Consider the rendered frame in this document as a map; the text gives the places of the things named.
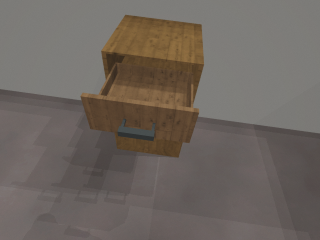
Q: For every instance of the drawer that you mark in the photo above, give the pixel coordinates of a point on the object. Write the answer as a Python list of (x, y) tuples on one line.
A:
[(144, 95)]

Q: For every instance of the handle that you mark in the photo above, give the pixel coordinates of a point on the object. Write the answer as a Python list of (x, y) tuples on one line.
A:
[(136, 133)]

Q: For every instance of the cabinet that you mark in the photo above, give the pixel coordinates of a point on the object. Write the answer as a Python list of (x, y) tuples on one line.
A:
[(156, 43)]

